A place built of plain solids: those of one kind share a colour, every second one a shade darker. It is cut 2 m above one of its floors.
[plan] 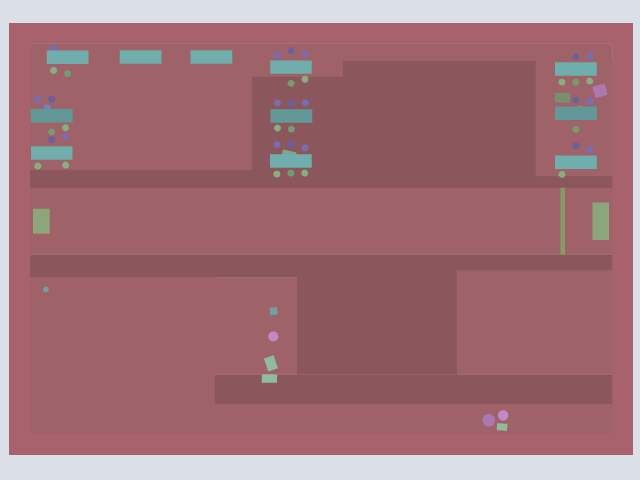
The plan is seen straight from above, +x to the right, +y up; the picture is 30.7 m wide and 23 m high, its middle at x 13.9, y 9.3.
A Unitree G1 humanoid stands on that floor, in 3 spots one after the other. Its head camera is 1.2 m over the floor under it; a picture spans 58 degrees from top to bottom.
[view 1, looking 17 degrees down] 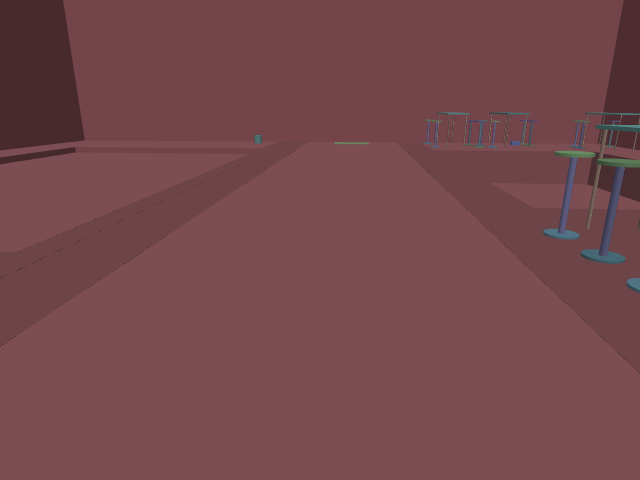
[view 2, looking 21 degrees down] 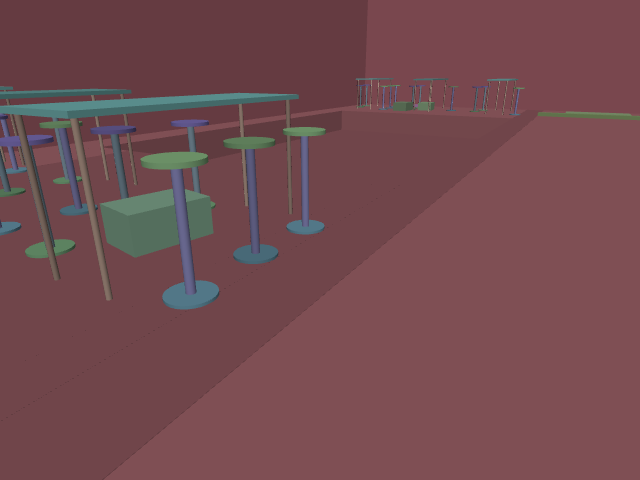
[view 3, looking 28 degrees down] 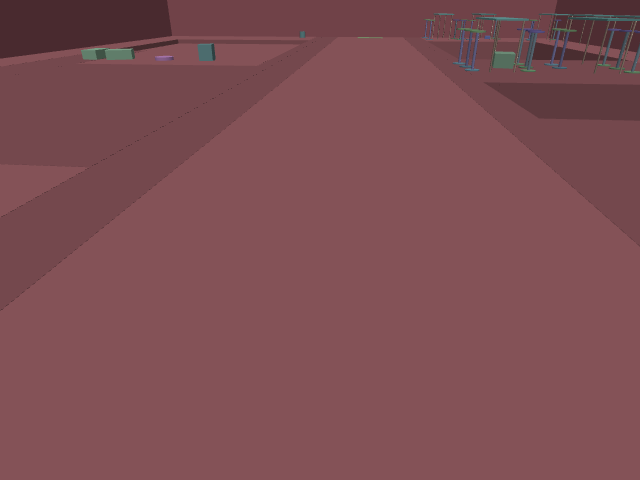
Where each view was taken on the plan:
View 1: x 16.12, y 10.45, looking -175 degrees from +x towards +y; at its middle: floor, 4.10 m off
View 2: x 10.28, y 10.70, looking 30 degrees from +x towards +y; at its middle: floor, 3.35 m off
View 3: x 23.82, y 10.20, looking -174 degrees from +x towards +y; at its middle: floor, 2.56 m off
